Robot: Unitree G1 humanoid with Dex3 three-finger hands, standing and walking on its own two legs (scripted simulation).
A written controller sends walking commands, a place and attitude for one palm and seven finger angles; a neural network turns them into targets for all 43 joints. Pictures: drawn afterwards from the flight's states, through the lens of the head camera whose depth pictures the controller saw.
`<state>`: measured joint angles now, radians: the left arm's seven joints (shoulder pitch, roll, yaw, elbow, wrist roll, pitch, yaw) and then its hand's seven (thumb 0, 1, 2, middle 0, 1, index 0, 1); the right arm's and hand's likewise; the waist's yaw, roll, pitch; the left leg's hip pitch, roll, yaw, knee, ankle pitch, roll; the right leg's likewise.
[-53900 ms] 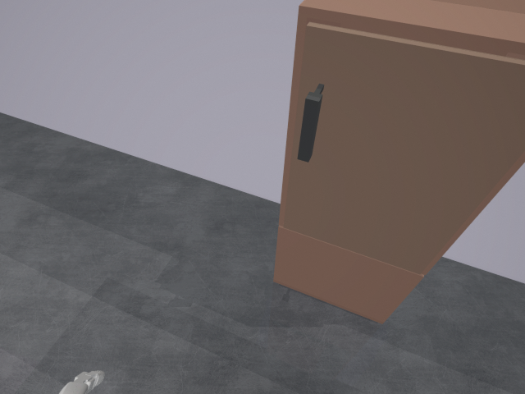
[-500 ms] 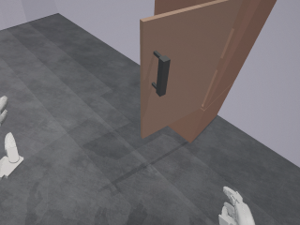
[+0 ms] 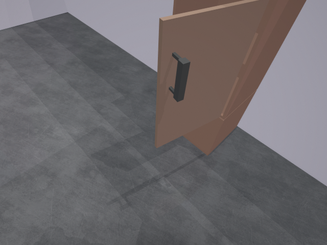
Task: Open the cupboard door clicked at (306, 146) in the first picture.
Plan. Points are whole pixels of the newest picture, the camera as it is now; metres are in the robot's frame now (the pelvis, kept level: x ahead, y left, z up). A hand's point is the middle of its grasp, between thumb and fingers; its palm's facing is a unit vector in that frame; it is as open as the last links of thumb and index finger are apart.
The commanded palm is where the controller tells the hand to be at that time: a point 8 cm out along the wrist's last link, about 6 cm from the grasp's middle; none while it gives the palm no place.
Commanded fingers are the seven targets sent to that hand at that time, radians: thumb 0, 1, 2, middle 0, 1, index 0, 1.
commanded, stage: let the arm hang, fingers relaxed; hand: left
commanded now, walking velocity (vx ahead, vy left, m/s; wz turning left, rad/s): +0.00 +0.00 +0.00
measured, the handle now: (177, 77) +0.57 -0.01 +0.09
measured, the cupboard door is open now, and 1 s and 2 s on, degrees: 77 77 77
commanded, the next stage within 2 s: look to check the result in 0.78 s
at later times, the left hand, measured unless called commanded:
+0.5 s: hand out of the picture -0.03 +0.17 -0.17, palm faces +0.04 -0.98 -0.18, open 7.4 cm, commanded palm none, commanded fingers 0.00 0.90 0.90 -0.20 -0.30 -0.20 -0.30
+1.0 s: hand out of the picture +0.00 +0.16 -0.17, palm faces +0.04 -0.98 -0.18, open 7.4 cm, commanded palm none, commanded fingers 0.00 0.90 0.90 -0.20 -0.30 -0.20 -0.30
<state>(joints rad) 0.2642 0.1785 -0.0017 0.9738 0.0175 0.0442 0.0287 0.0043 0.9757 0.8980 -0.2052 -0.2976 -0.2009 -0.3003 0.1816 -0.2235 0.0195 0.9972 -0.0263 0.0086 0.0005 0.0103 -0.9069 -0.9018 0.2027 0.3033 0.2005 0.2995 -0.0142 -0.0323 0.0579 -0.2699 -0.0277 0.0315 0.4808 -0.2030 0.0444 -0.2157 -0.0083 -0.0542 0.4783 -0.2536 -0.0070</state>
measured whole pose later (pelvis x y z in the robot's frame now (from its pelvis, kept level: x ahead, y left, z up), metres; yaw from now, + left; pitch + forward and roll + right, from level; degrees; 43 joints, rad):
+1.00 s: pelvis +0.01 +0.00 +0.00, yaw +0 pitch -1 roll +0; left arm 0.29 0.12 0.01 1.15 0.01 -0.01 0.04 0.00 0.91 0.90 -0.20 -0.30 -0.20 -0.30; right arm 0.27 -0.14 0.01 1.16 -0.02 0.00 -0.03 0.01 -0.91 -0.90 0.20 0.30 0.20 0.30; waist -0.01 0.01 0.05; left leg -0.20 -0.03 0.02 0.41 -0.19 0.04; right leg -0.15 -0.01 -0.06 0.42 -0.25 -0.01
